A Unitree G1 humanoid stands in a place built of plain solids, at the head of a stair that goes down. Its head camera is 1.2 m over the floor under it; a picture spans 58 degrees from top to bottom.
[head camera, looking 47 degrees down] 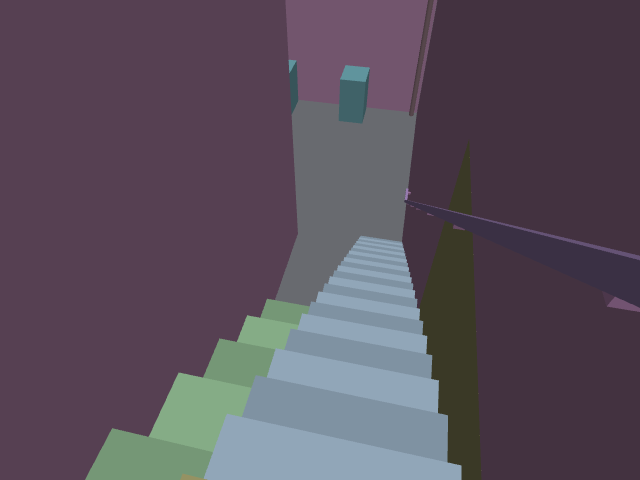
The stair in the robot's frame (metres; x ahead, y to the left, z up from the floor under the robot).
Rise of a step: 0.20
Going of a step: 0.23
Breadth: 0.74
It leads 12 degrees to the right of straight ahead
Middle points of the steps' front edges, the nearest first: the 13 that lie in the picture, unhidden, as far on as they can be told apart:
0.46 -0.06 -0.20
0.69 -0.11 -0.40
0.91 -0.16 -0.59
1.14 -0.21 -0.79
1.36 -0.25 -0.98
1.59 -0.30 -1.18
1.81 -0.35 -1.38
2.04 -0.40 -1.58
2.26 -0.45 -1.77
2.49 -0.49 -1.97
2.71 -0.54 -2.16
2.94 -0.59 -2.36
3.16 -0.64 -2.56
